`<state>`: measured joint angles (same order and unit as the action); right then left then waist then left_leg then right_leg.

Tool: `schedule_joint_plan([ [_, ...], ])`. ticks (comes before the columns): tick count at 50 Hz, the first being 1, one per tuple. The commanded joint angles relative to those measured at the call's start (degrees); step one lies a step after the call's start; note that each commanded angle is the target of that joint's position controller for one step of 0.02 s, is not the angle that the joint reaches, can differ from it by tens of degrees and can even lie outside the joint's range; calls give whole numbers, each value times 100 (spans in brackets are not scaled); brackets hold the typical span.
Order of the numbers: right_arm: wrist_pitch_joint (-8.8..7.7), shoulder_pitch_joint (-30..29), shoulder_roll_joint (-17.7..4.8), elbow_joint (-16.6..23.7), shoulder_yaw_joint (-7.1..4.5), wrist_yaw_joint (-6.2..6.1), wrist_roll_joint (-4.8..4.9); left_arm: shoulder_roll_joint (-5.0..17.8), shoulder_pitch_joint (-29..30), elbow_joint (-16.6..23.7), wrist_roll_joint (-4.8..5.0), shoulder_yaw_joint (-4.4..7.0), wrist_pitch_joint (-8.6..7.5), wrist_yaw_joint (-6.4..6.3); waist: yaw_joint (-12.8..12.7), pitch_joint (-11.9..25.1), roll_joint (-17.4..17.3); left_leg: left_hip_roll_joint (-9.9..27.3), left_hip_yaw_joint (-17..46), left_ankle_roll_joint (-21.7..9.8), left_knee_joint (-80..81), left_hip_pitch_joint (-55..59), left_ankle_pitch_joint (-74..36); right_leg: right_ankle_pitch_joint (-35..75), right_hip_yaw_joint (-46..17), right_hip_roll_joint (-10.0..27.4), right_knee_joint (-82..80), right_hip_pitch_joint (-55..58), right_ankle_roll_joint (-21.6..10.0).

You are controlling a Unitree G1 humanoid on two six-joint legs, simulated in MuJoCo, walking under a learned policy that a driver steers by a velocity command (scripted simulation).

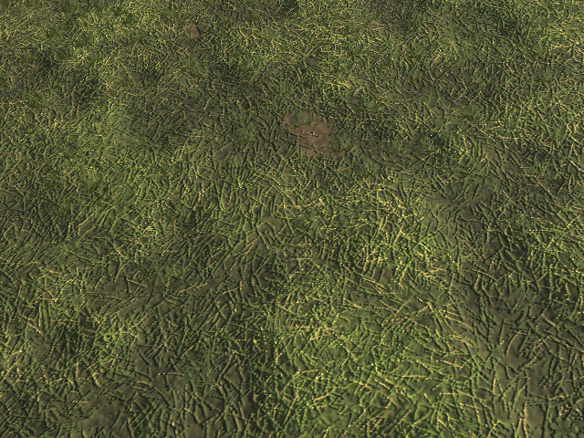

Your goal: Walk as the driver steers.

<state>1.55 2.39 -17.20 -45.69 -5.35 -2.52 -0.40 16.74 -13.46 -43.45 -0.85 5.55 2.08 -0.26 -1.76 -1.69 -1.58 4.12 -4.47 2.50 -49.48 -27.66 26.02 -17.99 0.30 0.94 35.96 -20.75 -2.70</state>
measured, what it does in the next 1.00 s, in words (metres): walks ahead: left foot, then right foot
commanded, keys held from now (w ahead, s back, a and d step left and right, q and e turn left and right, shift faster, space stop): e+shift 0.10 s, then w+e+shift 0.02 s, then w+shift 0.24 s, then w+q+shift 0.64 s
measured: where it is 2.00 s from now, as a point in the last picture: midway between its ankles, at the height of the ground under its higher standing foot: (217, 170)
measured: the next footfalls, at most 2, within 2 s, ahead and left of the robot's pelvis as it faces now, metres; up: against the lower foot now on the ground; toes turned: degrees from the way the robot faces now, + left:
left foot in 0.50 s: +0.19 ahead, +0.12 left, +0.00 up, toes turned -12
right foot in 0.90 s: +0.59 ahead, -0.13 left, +0.00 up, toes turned +12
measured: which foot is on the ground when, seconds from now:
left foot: up 0.00-0.48, down 0.50-0.92, up 0.94-1.00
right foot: down 0.00-0.50, up 0.52-0.88, down 0.90-1.00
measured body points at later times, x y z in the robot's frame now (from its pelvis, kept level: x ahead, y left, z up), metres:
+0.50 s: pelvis +0.12 +0.02 +0.01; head +0.13 +0.02 +0.46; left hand +0.28 +0.26 -0.10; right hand +0.23 -0.28 -0.08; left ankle +0.15 +0.13 -0.73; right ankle +0.02 -0.09 -0.73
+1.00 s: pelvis +0.46 +0.00 -0.01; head +0.50 +0.02 +0.44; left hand +0.66 +0.28 -0.06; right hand +0.50 -0.27 -0.13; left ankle +0.24 +0.10 -0.63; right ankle +0.55 -0.13 -0.73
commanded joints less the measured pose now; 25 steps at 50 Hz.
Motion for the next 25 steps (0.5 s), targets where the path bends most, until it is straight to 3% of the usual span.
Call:
schedule_joint_plan([
  [1, -125, -449, -518, 530, -151, -92, -14, 1346, 131, 516, 70, 342, -317, -64, 186, 438, 888, -331, 1007, -117, -1435, -1744, -97, 1596, -2564, 1406, -1920, 1355, -1031],
  [2, -130, -335, -597, 441, -185, -129, -61, 1139, 335, 602, 190, 271, -288, -103, 245, 511, 882, -313, 1049, -115, -1368, -1631, -390, 1689, -2358, 1311, -1812, 1289, -853],
  [3, -152, -296, -576, 425, -192, -110, -83, 1023, 371, 655, 212, 226, -252, -157, 286, 649, 908, -394, 1040, -93, -1420, -1384, -621, 1867, -2212, 1165, -1742, 1188, -792],
  [5, -208, -268, -434, 424, -167, -55, -26, 936, 230, 731, 181, 191, -193, -237, 261, 865, 834, -566, 1069, -35, -1268, -1208, -944, 2015, -2153, 972, -1635, 1300, -762],
  [7, -294, -200, -387, 391, -132, 73, 52, 917, -74, 716, 267, 178, -217, -260, 145, 1020, 868, -554, 1045, -20, -451, -1203, -1340, -507, -2370, 862, -2038, 1545, -786],
  [8, -338, -289, -417, 405, -135, 137, 94, 971, -139, 711, 264, 172, -249, -254, 69, 895, 1096, -541, 993, 16, -47, -1238, -1422, -1216, -2592, 943, -2257, 1577, -828],
  [10, -455, -487, -427, 433, -120, 235, 112, 977, -250, 656, 209, 142, -316, -252, -59, 678, 1278, -473, 941, 67, 588, -1116, -1614, -1332, -2689, 1018, -2396, 1602, -858],
  [13, -658, -607, -339, 444, -61, 330, 94, 926, -451, 563, 177, 89, -419, -216, -230, 493, 1205, -421, 793, 47, 1228, -700, -1693, -1097, -2598, 1018, -2358, 1478, -910],
  [17, -841, -687, -317, 569, 19, 395, 174, 948, -390, 642, 190, 33, -501, -89, -304, 106, 1130, -383, 612, -124, 1694, -237, -1443, -1245, -2700, 1044, -2308, 1008, -1021],
  [20, -932, -504, -338, 599, 90, 454, 238, 931, -335, 735, 208, -8, -523, -2, -284, 48, 1129, -284, 423, -368, 1961, 50, -1425, -1219, -2674, 1128, -2241, 999, -1031],
  [23, -945, -19, -351, 485, 144, 491, 257, 846, -313, 769, 175, -66, -530, 65, -59, 204, 894, -337, 198, -692, 2223, 834, -1484, -1039, -2262, 1045, -1983, 838, -892],
  [24, -932, 363, -401, 379, 138, 480, 268, 756, -255, 798, 134, -102, -552, 79, 115, 326, 805, -330, 236, -819, 2200, 1279, -1374, -787, -2023, 950, -1714, 693, -809],
  [25, -923, 1146, -559, 161, 83, 451, 287, 578, -79, 886, 74, -171, -597, 81, 451, 622, 565, -210, 542, -1013, 2188, 2178, -1099, -84, -1570, 695, -911, 274, -645],
])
